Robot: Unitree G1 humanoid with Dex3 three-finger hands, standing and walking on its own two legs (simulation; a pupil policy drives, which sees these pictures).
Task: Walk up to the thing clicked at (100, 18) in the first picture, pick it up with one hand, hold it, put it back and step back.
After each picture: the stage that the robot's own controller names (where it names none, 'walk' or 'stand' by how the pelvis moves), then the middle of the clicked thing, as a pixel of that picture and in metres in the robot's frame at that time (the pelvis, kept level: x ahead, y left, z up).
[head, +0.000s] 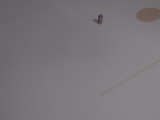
stand; (100, 19) +1.86 -0.25 -0.72
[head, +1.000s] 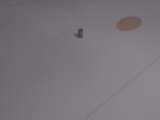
walk; (80, 33) +1.73 +0.13 -0.70
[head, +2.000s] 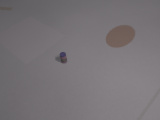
walk; (63, 57) +1.15 +0.29 -0.71
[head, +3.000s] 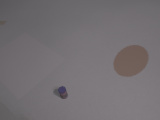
walk; (63, 92) +0.72 +0.25 -0.72
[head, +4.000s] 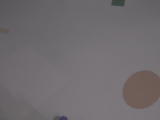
walk; out of the picture +0.48 +0.21 -0.72
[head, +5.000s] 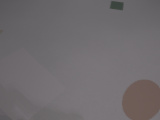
stand; out of the picture +0.37 +0.17 -0.71
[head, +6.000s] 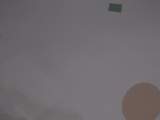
stand; out of the picture +0.35 +0.17 -0.72
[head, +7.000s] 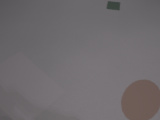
stand; out of the picture +0.35 +0.18 -0.72
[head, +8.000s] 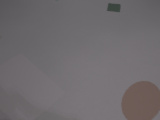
stand; out of the picture +0.36 +0.18 -0.73
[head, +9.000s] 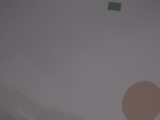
stand; out of the picture +0.35 +0.18 -0.73
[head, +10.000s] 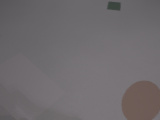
stand; out of the picture +0.34 +0.19 -0.73
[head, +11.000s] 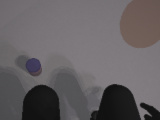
go down; (34, 67) +0.43 +0.20 -0.36
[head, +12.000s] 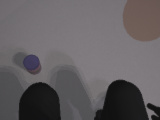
go down; (33, 65) +0.43 +0.21 -0.31
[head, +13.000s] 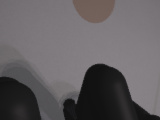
close in; out of the picture +0.42 +0.25 -0.22
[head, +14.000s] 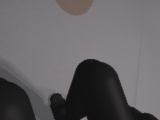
close; out of the picture +0.42 +0.26 -0.22
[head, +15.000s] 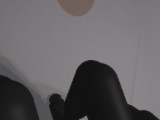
lift; out of the picture +0.40 +0.26 -0.23
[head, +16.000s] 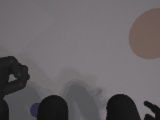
close; (40, 110) +0.27 +0.23 -0.41
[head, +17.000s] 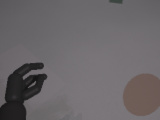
go down; out of the picture +0.23 +0.10 -0.70
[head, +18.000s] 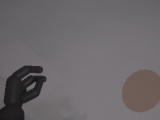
stand; out of the picture +0.20 +0.10 -0.70
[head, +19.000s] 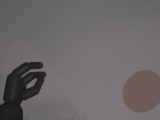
stand; out of the picture +0.20 +0.10 -0.70
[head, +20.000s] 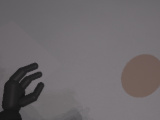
stand; out of the picture +0.21 +0.10 -0.65
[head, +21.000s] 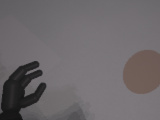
stand; out of the picture +0.21 +0.09 -0.61
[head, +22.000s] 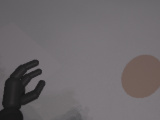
stand; out of the picture +0.21 +0.10 -0.64
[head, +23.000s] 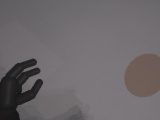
stand; out of the picture +0.22 +0.09 -0.62
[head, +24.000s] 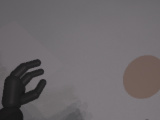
stand; out of the picture +0.21 +0.10 -0.64
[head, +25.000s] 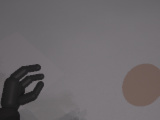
stand; out of the picture +0.20 +0.09 -0.68
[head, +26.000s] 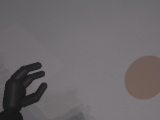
stand; out of the picture +0.21 +0.10 -0.64
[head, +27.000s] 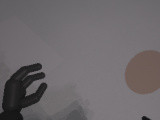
stand; out of the picture +0.22 +0.10 -0.61
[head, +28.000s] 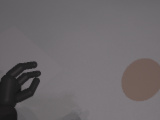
stand; out of the picture +0.21 +0.09 -0.66
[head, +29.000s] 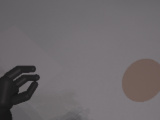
stand; out of the picture +0.20 +0.10 -0.66
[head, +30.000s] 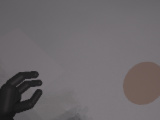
stand; out of the picture +0.20 +0.10 -0.67
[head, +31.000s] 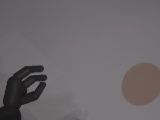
stand; out of the picture +0.20 +0.10 -0.67
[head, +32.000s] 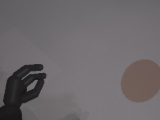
stand; out of the picture +0.20 +0.10 -0.67
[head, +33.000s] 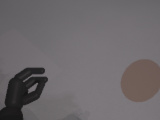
stand; out of the picture +0.20 +0.10 -0.67
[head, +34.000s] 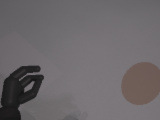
stand; out of the picture +0.20 +0.09 -0.67
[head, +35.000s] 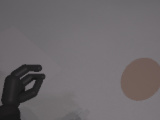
close; out of the picture +0.21 +0.10 -0.66
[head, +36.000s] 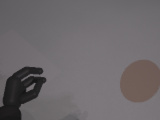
close; out of the picture +0.20 +0.09 -0.67
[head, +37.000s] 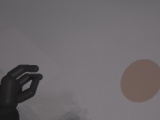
stand; out of the picture +0.20 +0.10 -0.67
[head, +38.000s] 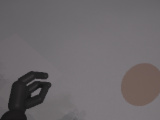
hold; out of the picture +0.20 +0.10 -0.67
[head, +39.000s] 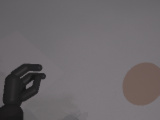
close; out of the picture +0.20 +0.09 -0.67
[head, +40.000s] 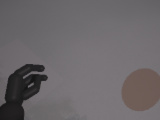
close; out of the picture +0.19 +0.10 -0.69
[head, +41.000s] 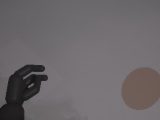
close; out of the picture +0.20 +0.10 -0.69
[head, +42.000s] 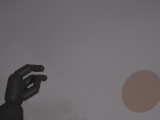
close; out of the picture +0.19 +0.09 -0.69
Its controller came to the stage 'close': yes
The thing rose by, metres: 0.22
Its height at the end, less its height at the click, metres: -0.02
